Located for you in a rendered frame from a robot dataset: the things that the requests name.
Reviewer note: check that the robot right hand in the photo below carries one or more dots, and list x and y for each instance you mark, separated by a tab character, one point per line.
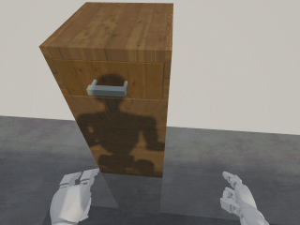
233	201

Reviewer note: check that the robot right forearm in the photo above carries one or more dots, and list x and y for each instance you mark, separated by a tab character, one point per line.
252	216

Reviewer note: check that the handle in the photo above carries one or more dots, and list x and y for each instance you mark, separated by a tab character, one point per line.
107	90

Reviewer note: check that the drawer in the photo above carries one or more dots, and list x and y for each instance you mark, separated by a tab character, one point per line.
144	79

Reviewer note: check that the cabinet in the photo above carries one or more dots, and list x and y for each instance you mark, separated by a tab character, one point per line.
125	135

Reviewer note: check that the robot left hand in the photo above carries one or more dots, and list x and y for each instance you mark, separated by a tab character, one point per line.
71	203

